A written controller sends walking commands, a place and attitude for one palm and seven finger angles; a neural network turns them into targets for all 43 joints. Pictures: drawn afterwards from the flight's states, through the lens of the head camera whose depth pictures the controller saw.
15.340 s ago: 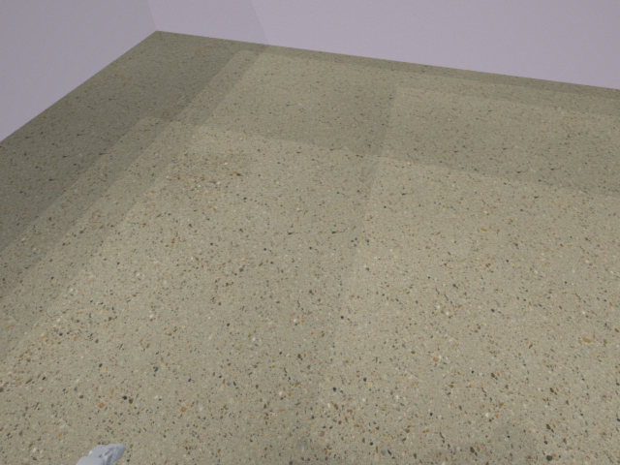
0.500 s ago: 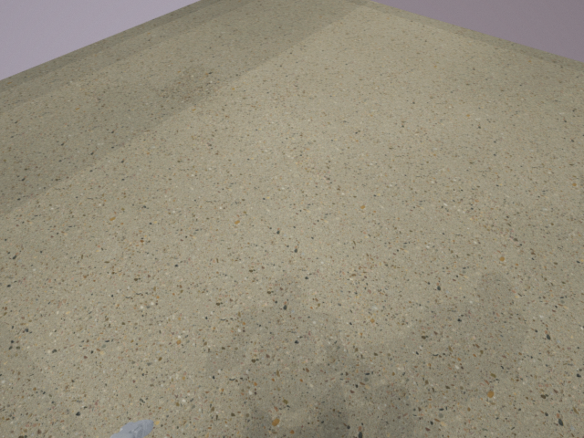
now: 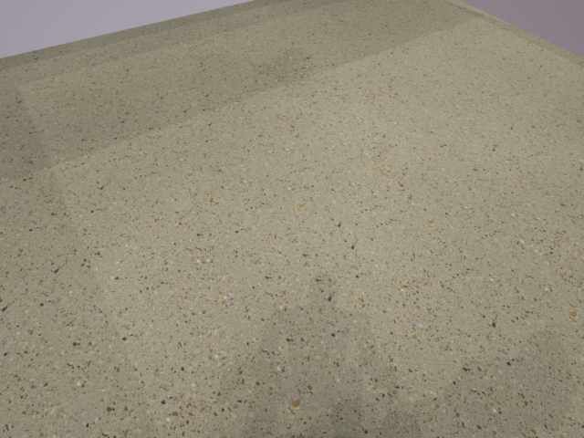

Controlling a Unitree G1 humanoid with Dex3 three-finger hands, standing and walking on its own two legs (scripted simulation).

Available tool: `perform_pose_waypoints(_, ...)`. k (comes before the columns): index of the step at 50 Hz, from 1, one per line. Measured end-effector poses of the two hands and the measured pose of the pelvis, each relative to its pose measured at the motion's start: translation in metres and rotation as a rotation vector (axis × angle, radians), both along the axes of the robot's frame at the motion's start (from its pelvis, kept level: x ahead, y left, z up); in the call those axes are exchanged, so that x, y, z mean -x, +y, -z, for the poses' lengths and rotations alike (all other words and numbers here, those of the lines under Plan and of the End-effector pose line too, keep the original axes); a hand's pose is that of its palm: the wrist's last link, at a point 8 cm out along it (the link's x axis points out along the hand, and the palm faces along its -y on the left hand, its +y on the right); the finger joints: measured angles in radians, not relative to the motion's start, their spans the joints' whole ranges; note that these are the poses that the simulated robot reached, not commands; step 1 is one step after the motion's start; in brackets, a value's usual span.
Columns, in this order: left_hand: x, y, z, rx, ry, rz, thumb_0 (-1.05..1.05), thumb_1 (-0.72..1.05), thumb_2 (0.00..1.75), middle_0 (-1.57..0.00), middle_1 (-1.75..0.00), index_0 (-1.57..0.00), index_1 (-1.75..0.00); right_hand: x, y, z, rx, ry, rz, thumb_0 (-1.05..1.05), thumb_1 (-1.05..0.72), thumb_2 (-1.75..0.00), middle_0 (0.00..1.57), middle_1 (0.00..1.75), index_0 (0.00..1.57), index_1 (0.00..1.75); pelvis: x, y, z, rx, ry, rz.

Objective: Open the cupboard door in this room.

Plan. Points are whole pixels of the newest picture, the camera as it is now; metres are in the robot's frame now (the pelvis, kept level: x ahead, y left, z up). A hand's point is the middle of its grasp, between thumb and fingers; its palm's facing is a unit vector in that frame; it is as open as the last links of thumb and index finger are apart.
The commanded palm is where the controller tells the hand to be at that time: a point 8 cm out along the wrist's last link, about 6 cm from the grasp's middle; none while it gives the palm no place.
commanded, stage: turn or walk to find it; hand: left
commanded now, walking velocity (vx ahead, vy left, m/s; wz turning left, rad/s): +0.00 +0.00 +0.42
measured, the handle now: out of the picture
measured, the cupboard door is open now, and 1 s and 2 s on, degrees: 0 0 0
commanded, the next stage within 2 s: none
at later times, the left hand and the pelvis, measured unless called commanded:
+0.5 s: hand out of the picture +0.06 +0.19 -0.14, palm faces +0.19 -0.94 -0.28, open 7.4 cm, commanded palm none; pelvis -0.02 -0.02 +0.01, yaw +11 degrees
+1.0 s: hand out of the picture -0.11 +0.22 -0.17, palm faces +0.44 -0.86 -0.25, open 7.4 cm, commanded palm none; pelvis -0.04 +0.01 +0.01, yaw +23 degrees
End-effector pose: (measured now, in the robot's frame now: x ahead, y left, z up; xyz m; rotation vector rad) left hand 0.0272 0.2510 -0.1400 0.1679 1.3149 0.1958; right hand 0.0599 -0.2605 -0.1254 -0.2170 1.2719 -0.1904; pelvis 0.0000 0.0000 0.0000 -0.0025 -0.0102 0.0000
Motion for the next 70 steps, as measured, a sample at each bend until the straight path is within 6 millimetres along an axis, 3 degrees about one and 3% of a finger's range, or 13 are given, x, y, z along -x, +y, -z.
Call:
perform_pose_waypoints(5, 0.020, 0.025, -0.001, -0.007, 0.064, -0.049, 0.01, 0.91, 0.89, -0.20, -0.30, -0.20, -0.30, -0.019, 0.026, -0.014, 0.008, -0.061, -0.051, 0.00, -0.91, -0.90, 0.20, 0.29, 0.20, 0.30, 0.004, 0.012, -0.007, 0.009, -0.003, -0.018)
perform_pose_waypoints(12, 0.008, 0.031, -0.017, -0.016, -0.019, -0.073, 0.01, 0.91, 0.89, -0.19, -0.30, -0.20, -0.30, -0.027, 0.042, -0.019, -0.023, -0.068, -0.096, 0.00, -0.90, -0.90, 0.20, 0.30, 0.21, 0.30, 0.007, 0.015, -0.017, 0.016, 0.008, -0.067)
perform_pose_waypoints(20, -0.020, 0.005, -0.030, -0.042, -0.132, -0.075, 0.01, 0.91, 0.89, -0.19, -0.30, -0.20, -0.30, -0.013, 0.025, 0.001, -0.067, -0.021, -0.107, 0.00, -0.90, -0.90, 0.20, 0.30, 0.21, 0.30, 0.013, -0.005, -0.013, -0.007, 0.015, -0.135)
perform_pose_waypoints(24, -0.018, -0.015, -0.034, -0.069, -0.185, -0.084, 0.01, 0.91, 0.89, -0.19, -0.30, -0.20, -0.30, -0.008, 0.006, 0.018, -0.089, 0.012, -0.114, 0.00, -0.90, -0.90, 0.20, 0.30, 0.21, 0.30, 0.015, -0.022, -0.005, -0.013, 0.010, -0.177)
perform_pose_waypoints(31, 0.022, -0.037, -0.041, -0.061, -0.144, -0.176, 0.01, 0.90, 0.89, -0.20, -0.30, -0.21, -0.30, -0.009, -0.013, 0.014, -0.077, 0.074, -0.173, 0.00, -0.91, -0.90, 0.20, 0.29, 0.20, 0.30, 0.018, -0.033, -0.014, -0.029, 0.001, -0.255)
perform_pose_waypoints(36, 0.057, -0.041, -0.035, -0.041, -0.087, -0.247, 0.01, 0.91, 0.89, -0.20, -0.30, -0.21, -0.30, -0.017, -0.011, 0.009, -0.053, 0.105, -0.232, 0.00, -0.91, -0.90, 0.20, 0.29, 0.20, 0.30, 0.020, -0.031, -0.016, -0.034, 0.009, -0.304)
perform_pose_waypoints(40, 0.092, -0.034, -0.026, -0.026, -0.039, -0.310, 0.01, 0.91, 0.89, -0.20, -0.30, -0.21, -0.30, -0.034, 0.006, 0.005, -0.032, 0.096, -0.302, 0.00, -0.91, -0.90, 0.19, 0.29, 0.20, 0.30, 0.025, -0.022, -0.014, -0.030, 0.013, -0.342)
perform_pose_waypoints(46, 0.150, -0.008, 0.001, -0.001, 0.043, -0.413, 0.01, 0.90, 0.89, -0.20, -0.30, -0.21, -0.30, -0.072, 0.054, -0.001, -0.006, -0.028, -0.416, 0.00, -0.91, -0.90, 0.19, 0.29, 0.20, 0.30, 0.037, 0.002, 0.000, -0.008, 0.009, -0.390)
perform_pose_waypoints(49, 0.165, 0.003, 0.001, -0.001, 0.084, -0.439, 0.01, 0.91, 0.89, -0.20, -0.30, -0.20, -0.30, -0.081, 0.075, -0.011, -0.012, -0.081, -0.448, 0.00, -0.91, -0.90, 0.20, 0.29, 0.20, 0.30, 0.041, 0.009, -0.004, -0.002, 0.003, -0.400)
perform_pose_waypoints(54, 0.160, 0.016, -0.012, -0.012, 0.024, -0.461, 0.01, 0.91, 0.89, -0.19, -0.30, -0.20, -0.30, -0.084, 0.094, -0.020, -0.025, -0.097, -0.491, 0.00, -0.91, -0.90, 0.20, 0.29, 0.20, 0.30, 0.045, 0.014, -0.014, 0.014, -0.001, -0.438)
perform_pose_waypoints(58, 0.144, 0.020, -0.020, -0.032, -0.045, -0.466, 0.01, 0.91, 0.89, -0.19, -0.30, -0.20, -0.30, -0.081, 0.097, -0.018, -0.044, -0.087, -0.507, 0.00, -0.90, -0.90, 0.20, 0.30, 0.21, 0.30, 0.047, 0.011, -0.016, 0.012, -0.002, -0.469)
perform_pose_waypoints(65, 0.112, 0.007, -0.031, -0.075, -0.149, -0.466, 0.01, 0.91, 0.89, -0.19, -0.30, -0.20, -0.30, -0.071, 0.074, 0.002, -0.072, -0.022, -0.510, 0.00, -0.90, -0.90, 0.20, 0.30, 0.21, 0.30, 0.043, -0.008, -0.011, -0.005, 0.003, -0.531)
perform_pose_waypoints(70, 0.115, -0.018, -0.036, -0.106, -0.180, -0.495, 0.01, 0.91, 0.89, -0.20, -0.30, -0.20, -0.30, -0.072, 0.052, 0.018, -0.077, 0.035, -0.525, 0.00, -0.91, -0.90, 0.20, 0.30, 0.20, 0.30, 0.040, -0.025, -0.006, -0.017, -0.002, -0.588)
